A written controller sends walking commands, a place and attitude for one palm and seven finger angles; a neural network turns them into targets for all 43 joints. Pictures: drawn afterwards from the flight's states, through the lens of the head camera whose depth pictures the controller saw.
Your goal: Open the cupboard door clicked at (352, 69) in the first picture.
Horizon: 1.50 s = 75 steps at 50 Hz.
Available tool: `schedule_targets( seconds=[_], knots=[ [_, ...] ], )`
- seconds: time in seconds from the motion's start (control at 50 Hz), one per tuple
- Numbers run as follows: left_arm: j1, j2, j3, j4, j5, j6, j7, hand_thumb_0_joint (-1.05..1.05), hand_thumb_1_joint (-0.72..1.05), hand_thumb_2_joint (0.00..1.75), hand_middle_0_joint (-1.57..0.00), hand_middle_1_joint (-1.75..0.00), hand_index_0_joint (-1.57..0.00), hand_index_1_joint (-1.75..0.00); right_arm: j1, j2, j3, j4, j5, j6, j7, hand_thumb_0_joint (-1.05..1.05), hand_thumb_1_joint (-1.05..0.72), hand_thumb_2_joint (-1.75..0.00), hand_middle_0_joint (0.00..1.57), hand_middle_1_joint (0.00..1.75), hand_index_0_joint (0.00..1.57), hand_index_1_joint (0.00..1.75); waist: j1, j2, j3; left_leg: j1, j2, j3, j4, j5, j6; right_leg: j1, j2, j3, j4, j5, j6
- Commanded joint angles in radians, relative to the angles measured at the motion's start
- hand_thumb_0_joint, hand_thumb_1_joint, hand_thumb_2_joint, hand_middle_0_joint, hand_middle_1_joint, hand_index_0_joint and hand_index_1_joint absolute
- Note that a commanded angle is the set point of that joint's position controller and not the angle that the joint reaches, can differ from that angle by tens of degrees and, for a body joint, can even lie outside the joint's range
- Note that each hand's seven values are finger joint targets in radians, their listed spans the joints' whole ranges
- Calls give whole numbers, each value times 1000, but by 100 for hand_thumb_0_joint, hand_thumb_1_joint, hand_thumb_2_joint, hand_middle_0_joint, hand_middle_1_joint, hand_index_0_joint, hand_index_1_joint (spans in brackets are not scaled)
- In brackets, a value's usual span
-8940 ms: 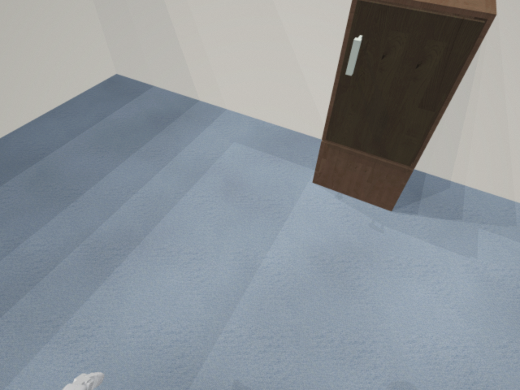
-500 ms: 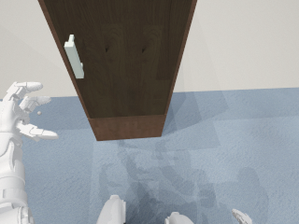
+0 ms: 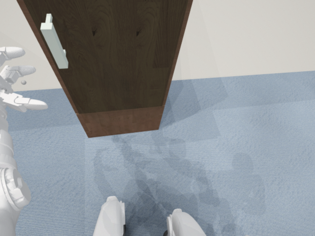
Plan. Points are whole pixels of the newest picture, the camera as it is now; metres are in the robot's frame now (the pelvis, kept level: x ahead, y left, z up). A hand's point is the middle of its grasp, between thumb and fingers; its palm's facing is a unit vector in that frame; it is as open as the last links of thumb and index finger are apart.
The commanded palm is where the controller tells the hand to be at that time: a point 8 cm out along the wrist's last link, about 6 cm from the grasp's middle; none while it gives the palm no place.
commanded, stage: move the hooked fingers beside the handle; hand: left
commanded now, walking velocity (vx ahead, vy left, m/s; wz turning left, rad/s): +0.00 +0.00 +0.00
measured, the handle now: (56, 42) +0.60 +0.27 +0.07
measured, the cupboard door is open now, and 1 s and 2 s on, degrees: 0 0 0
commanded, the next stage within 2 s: none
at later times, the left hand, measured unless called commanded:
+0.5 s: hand (26, 58) +0.52 +0.32 +0.09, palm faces +0.19 -0.98 +0.00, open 14.0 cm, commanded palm +0.51 +0.35 +0.07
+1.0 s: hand (27, 62) +0.52 +0.32 +0.08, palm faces +0.14 -0.99 +0.02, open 14.0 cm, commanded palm +0.51 +0.34 +0.07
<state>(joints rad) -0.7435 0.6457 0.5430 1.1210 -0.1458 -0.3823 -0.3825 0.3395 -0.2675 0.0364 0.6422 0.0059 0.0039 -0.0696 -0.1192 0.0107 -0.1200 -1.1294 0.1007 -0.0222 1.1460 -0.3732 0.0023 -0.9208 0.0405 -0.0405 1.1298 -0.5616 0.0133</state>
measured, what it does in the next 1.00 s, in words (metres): stands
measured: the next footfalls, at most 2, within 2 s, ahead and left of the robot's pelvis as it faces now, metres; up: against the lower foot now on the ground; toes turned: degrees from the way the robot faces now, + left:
none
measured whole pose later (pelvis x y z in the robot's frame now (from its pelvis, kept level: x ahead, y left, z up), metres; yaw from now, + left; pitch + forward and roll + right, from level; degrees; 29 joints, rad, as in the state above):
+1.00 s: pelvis +0.01 +0.01 -0.01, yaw -2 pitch +26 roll -7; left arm -1.00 0.82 0.55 1.25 -0.07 -0.27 -0.41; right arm 0.35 -0.27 0.07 0.62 0.00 0.08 -0.05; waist -0.18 0.02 -0.11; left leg -1.27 0.11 -0.05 1.21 -0.40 0.01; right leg -1.04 0.06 -0.06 1.15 -0.57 0.02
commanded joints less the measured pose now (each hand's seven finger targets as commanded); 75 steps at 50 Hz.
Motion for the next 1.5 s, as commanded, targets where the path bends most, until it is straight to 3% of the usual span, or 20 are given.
schedule_targets(
  seconds=[0.0, 0.2, 0.3, 0.36, 0.48, 0.54, 0.64, 0.7, 0.76, 0.78, 0.84, 0.88, 0.96, 1.06, 1.12, 1.16, 1.24, 1.3, 1.38, 1.48],
  knots=[
    [-411, 342, 41, -178, -8, -62, -14, 0, -50, 30, -30, -120, -30, -120, 127, -203, -76, -67, 0, -15, -15, 0, -90, -90, 20, 30, 20, 30, 4, 172, -430, 561, -31, -50, -112, 133, 26, -111, 29, -1, -172, 185, -33],
    [-495, 446, 75, -104, 25, -34, -21, 0, -50, 30, -30, -120, -30, -120, 163, -211, -67, -55, 0, 19, -11, 0, -90, -90, 20, 30, 20, 30, -13, 218, -457, 544, -23, -48, -66, 214, 29, -132, 36, -1, -149, 238, -31],
    [-589, 475, 65, -98, 41, -25, -11, 0, -50, 30, -30, -120, -30, -120, 173, -216, -60, -50, -3, 27, -12, 0, -90, -90, 20, 30, 20, 30, -45, 234, -460, 542, -15, -56, -43, 223, 31, -176, 38, -2, -141, 239, -28],
    [-611, 535, 97, -74, 48, -21, -11, 0, -50, 30, -30, -120, -30, -120, 180, -223, -54, -50, -2, 32, -13, 0, -90, -90, 20, 30, 20, 30, -47, 234, -492, 528, -13, -55, -23, 245, 34, -171, 40, 0, -129, 253, -29],
    [-631, 560, 87, -59, 76, 6, -18, 0, -50, 30, -30, -120, -30, -120, 193, -221, -45, -56, -6, 49, -6, 0, -90, -90, 20, 30, 20, 30, -47, 288, -524, 561, -8, -61, -3, 305, 30, -195, 45, -8, -117, 281, -30],
    [-568, 531, 86, -34, 63, 25, -33, 0, -50, 30, -30, -120, -30, -120, 202, -218, -44, -69, -5, 55, 0, 0, -90, -90, 20, 30, 20, 30, -38, 247, -520, 538, -12, -57, -5, 310, 34, -169, 49, -12, -119, 295, -29],
    [-569, 608, 144, -54, 60, 31, -41, 0, -50, 30, -30, -120, -30, -120, 201, -223, -45, -80, -2, 58, 1, 0, -90, -90, 20, 30, 20, 30, -32, 219, -517, 470, -12, -45, 8, 294, 41, -132, 53, -6, -109, 312, -27],
    [-611, 615, 148, -131, 68, -2, -28, 0, -50, 30, -30, -120, -30, -120, 203, -222, -50, -71, -7, 59, 6, 0, -90, -90, 20, 30, 20, 30, -29, 290, -550, 547, -5, -56, 1, 311, 30, -169, 56, -12, -107, 292, -31],
    [-647, 565, 116, -170, 71, -29, -18, 0, -50, 30, -30, -120, -30, -120, 203, -220, -54, -50, -11, 61, 11, 0, -90, -90, 20, 30, 20, 30, -43, 350, -569, 644, 2, -85, -10, 322, 18, -241, 56, -24, -105, 263, -39],
    [-650, 504, 67, -163, 67, -24, -21, 0, -50, 30, -30, -120, -30, -120, 201, -217, -56, -46, -10, 61, 13, 0, -90, -90, 20, 30, 20, 30, -59, 349, -547, 662, 2, -93, -19, 297, 17, -270, 56, -27, -113, 244, -39],
    [-605, 440, 32, -121, 49, 10, -38, 0, -50, 30, -30, -120, -30, -120, 205, -217, -56, -46, -8, 62, 12, 0, -90, -90, 20, 30, 20, 30, -52, 332, -522, 668, -3, -100, -43, 267, 16, -264, 53, -35, -128, 229, -43],
    [-598, 406, -3, -64, 48, 51, -42, 0, -50, 30, -30, -120, -30, -120, 206, -219, -53, -47, -4, 64, 7, 0, -90, -90, 20, 30, 20, 30, -71, 267, -468, 621, -5, -101, -54, 213, 22, -274, 49, -38, -141, 210, -34],
    [-627, 481, 44, -61, 58, 58, -11, 0, -50, 30, -30, -120, -30, -120, 204, -222, -45, -61, -8, 57, 0, 0, -90, -90, 20, 30, 20, 30, -61, 250, -457, 565, -7, -91, -50, 192, 28, -248, 43, -32, -134, 203, -35],
    [-671, 555, 101, -156, 88, -32, 49, 0, -50, 30, -30, -120, -30, -120, 192, -218, -45, -67, -21, 50, 10, 0, -90, -90, 20, 30, 20, 30, -40, 328, -531, 608, -3, -92, -33, 230, 18, -243, 45, -26, -108, 211, -41],
    [-644, 522, 78, -127, 89, -34, 48, 0, -50, 30, -30, -120, -30, -120, 186, -217, -46, -65, -17, 55, 16, 0, -90, -90, 20, 30, 20, 30, -48, 328, -511, 615, -2, -93, -45, 215, 14, -242, 47, -29, -115, 204, -40],
    [-636, 476, 34, -75, 86, -9, 30, 0, -50, 30, -30, -120, -30, -120, 186, -220, -44, -64, -11, 59, 15, 0, -90, -90, 20, 30, 20, 30, -64, 302, -477, 598, -4, -96, -52, 180, 16, -258, 45, -29, -126, 190, -35],
    [-627, 456, 7, -16, 71, 43, -6, 0, -50, 30, -30, -120, -30, -120, 196, -223, -38, -70, -5, 58, 2, 0, -90, -90, 20, 30, 20, 30, -78, 238, -432, 519, -10, -85, -49, 133, 31, -245, 44, -25, -136, 178, -31],
    [-658, 484, 32, -66, 60, 28, -8, 0, -50, 30, -30, -120, -30, -120, 197, -222, -42, -64, -7, 54, -4, 0, -90, -90, 20, 30, 20, 30, -73, 239, -482, 519, -8, -78, -25, 170, 32, -235, 42, -19, -127, 198, -29],
    [-700, 578, 101, -102, 64, -18, 10, 0, -50, 30, -30, -120, -30, -120, 199, -223, -38, -52, -12, 47, -2, 0, -90, -90, 20, 30, 20, 30, -63, 266, -531, 505, -4, -71, 5, 211, 35, -210, 46, -10, -106, 218, -32],
    [-590, 620, 129, -44, 86, 12, 1, 0, -50, 30, -30, -120, -30, -120, 195, -220, -35, -64, -4, 56, 6, 0, -90, -90, 20, 30, 20, 30, -35, 276, -525, 475, -8, -52, 14, 247, 34, -164, 51, -8, -106, 255, -29]
  ],
)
